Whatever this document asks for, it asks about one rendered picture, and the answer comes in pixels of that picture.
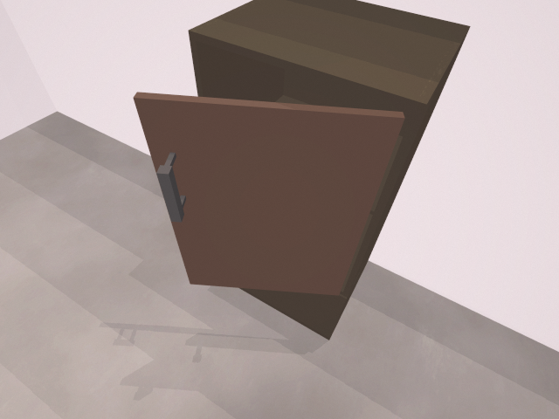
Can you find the handle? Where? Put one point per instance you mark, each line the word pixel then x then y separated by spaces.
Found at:
pixel 167 181

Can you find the cupboard door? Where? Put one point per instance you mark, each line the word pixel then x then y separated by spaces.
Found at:
pixel 277 194

